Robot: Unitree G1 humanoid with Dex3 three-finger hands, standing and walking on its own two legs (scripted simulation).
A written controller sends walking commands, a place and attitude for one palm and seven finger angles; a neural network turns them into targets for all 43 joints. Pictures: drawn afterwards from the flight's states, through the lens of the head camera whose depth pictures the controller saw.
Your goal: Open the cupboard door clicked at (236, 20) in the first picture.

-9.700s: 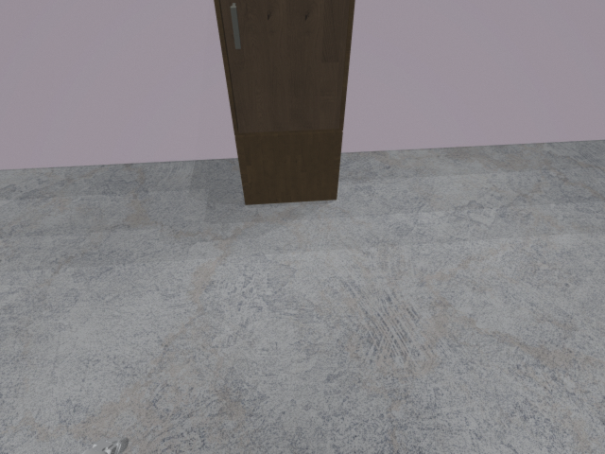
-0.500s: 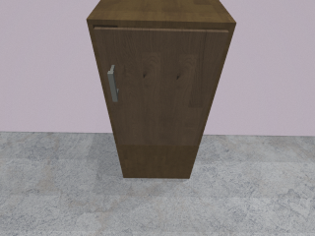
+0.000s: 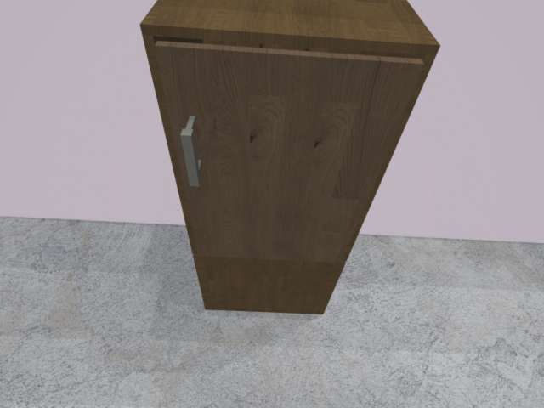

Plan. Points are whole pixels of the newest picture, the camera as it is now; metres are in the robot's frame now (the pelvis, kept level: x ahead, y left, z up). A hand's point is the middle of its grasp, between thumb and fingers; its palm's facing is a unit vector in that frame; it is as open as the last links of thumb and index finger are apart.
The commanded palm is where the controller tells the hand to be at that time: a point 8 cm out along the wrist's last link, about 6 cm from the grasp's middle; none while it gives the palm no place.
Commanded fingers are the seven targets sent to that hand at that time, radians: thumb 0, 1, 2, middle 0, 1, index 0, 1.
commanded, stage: come to a stop and stand still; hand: left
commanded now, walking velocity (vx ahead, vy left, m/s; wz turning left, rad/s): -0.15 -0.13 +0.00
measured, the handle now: (193, 152) +0.52 +0.19 +0.07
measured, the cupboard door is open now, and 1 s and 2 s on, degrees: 0 0 0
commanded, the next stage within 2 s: look again from close up in 1.14 s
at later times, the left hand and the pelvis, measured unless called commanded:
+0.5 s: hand out of the picture -0.02 +0.13 -0.16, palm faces +0.02 -0.98 -0.21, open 7.3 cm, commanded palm none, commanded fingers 0.00 0.90 0.90 -0.20 -0.30 -0.20 -0.30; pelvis -0.04 -0.04 +0.01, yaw -2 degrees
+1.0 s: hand out of the picture -0.03 +0.19 -0.18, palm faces +0.01 -0.99 -0.15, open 7.4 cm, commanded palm none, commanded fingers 0.00 0.90 0.90 -0.20 -0.30 -0.20 -0.30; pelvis -0.03 +0.03 +0.00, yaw -2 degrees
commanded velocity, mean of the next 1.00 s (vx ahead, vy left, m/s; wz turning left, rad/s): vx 0.04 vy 0.04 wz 0.00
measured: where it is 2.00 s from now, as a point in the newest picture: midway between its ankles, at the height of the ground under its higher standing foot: outside the picture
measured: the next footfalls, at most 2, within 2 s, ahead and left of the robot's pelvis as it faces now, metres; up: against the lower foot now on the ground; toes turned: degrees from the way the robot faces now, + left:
right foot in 0.30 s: -0.01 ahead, -0.14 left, +0.00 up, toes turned -5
left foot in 0.66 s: +0.02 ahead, +0.10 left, +0.00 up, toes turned +3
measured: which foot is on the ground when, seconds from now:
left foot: down 0.00-0.30, up 0.32-0.64, down 0.66-1.00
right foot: down 0.00-0.02, up 0.04-0.28, down 0.30-1.00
